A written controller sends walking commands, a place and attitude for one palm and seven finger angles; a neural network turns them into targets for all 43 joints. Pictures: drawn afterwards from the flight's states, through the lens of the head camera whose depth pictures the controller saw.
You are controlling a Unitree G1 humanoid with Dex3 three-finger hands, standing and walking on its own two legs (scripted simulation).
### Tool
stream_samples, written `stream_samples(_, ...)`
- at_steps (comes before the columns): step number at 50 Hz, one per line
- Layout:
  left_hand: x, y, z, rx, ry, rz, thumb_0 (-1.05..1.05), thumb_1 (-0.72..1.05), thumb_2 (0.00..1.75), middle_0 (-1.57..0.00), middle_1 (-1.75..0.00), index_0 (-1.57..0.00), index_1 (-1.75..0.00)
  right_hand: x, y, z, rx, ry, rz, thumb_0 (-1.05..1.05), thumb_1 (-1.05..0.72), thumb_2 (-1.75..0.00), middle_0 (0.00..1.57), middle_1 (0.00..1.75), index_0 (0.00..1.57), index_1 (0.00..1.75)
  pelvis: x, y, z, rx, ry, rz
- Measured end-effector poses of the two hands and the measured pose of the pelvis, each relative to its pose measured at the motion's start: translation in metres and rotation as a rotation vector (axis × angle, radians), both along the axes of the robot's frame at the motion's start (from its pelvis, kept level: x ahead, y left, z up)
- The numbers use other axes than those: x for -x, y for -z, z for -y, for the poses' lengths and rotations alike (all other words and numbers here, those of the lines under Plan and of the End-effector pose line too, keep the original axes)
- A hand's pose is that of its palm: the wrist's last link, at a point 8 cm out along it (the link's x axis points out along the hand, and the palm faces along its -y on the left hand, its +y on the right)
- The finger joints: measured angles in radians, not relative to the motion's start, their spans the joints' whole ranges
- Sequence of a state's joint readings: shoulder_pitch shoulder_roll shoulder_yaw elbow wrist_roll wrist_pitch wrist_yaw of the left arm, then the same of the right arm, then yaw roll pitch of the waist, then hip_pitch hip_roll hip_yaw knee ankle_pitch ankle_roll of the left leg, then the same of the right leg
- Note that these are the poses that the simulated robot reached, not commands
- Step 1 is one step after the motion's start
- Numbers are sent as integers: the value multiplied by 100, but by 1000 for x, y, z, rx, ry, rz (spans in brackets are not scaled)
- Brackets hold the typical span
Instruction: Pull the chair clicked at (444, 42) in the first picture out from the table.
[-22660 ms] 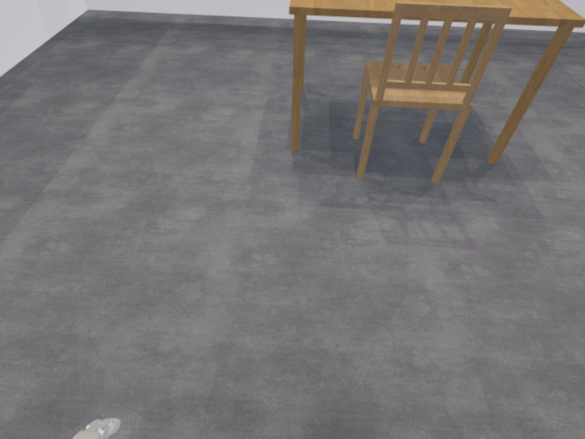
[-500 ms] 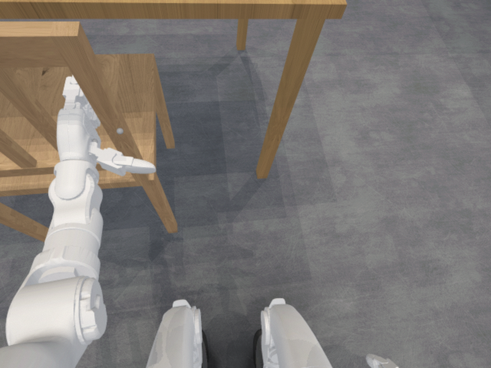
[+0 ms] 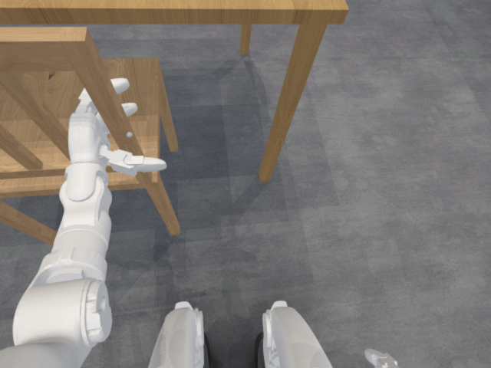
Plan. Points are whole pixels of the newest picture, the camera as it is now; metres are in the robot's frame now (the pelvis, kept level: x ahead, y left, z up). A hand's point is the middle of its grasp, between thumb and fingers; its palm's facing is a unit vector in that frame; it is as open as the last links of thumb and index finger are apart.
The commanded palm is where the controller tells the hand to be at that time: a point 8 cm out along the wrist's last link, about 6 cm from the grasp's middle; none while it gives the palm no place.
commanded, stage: hook a spindle and tug to test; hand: left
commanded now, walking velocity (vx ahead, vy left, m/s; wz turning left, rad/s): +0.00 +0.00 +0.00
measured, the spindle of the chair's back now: out of the picture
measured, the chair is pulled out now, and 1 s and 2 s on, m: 0.00 0.03 0.15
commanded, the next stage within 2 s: step backward, pulling the chair out in 1.04 s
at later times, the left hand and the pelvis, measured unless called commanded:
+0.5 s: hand (128, 133) +0.48 +0.17 +0.03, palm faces +0.09 -1.00 -0.02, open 5.8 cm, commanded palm +0.44 +0.20 +0.03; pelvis +0.01 +0.00 +0.00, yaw +0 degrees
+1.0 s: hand (127, 158) +0.43 +0.17 +0.03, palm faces +0.06 -1.00 -0.02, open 5.9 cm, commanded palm +0.41 +0.20 +0.03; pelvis +0.02 +0.00 +0.01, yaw +0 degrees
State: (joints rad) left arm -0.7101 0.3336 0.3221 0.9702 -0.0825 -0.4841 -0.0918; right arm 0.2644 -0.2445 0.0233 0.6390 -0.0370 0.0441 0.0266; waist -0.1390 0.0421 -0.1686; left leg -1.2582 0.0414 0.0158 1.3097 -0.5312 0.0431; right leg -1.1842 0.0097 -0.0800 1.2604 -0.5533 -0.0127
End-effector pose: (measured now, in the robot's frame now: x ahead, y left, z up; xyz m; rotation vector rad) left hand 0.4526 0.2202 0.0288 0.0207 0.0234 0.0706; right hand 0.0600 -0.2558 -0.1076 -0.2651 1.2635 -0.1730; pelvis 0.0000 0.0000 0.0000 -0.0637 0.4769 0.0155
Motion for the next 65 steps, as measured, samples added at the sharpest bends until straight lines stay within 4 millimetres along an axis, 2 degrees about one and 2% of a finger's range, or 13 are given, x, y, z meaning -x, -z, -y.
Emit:
stream_samples(6, 0, -2, -1, -6, -20, -11, -1, -15, 45, -40, -118, -38, -119, 5, 0, 0, -10, 12, -8, 1, -91, -90, 20, 30, 20, 30, 0, -1, 0, -3, 4, -1)
stream_samples(10, 0, -2, -1, -6, -24, -11, 0, 5, 54, -43, -132, -41, -132, 8, -1, 0, -13, 12, -21, 1, -91, -90, 20, 30, 20, 30, -2, -2, 1, -4, 4, 1)
stream_samples(14, -1, -1, -1, -8, -19, -5, 0, 26, 63, -46, -139, -43, -139, 9, -1, 1, -9, 12, -32, 1, -91, -90, 20, 30, 20, 30, -3, -2, 2, -3, 2, -1)
stream_samples(21, -1, -1, -1, 3, -21, 0, 1, 63, 79, -46, -140, -45, -144, 6, -2, 3, -5, 13, -38, 1, -91, -90, 20, 30, 20, 30, -6, -3, 1, -3, 0, -4)
stream_samples(30, 4, -1, 0, 9, -20, -9, 2, 64, 77, -41, -143, -42, -145, -7, -7, 1, -16, 23, -3, 1, -91, -90, 20, 30, 20, 30, -11, -8, 1, -7, 10, 2)
stream_samples(43, 34, -2, -1, -2, 3, -15, 2, 65, 81, -39, -145, -38, -145, -36, -14, -4, -32, -9, 68, 1, -91, -90, 20, 30, 20, 30, -19, -14, -1, -9, 8, 26)
stream_samples(51, 44, -2, 2, -2, 10, -7, 2, 64, 82, -40, -145, -38, -145, -51, -11, -6, -32, -42, 112, 1, -91, -90, 20, 30, 20, 30, -15, -12, -2, -10, -2, 34)
stream_samples(58, 44, -2, 2, -4, 7, -6, 2, 64, 83, -41, -145, -39, -145, -51, -7, -6, -29, -52, 134, 1, -91, -90, 20, 30, 20, 30, -8, -8, 0, -10, -6, 36)
stream_samples(61, 47, -12, 2, -66, -23, -113, 2, 63, 82, -40, -140, -39, -145, -45, -21, -11, -39, 29, 113, 1, -91, -90, 20, 30, 20, 30, -6, -25, 0, -25, -4, 119)
stream_samples(65, 61, -22, 3, 7, -98, -282, 4, 65, 79, -30, -118, -42, -145, -36, -61, -21, -43, 93, 105, 1, -91, -90, 20, 30, 20, 30, -16, -63, -4, -36, 2, 180)
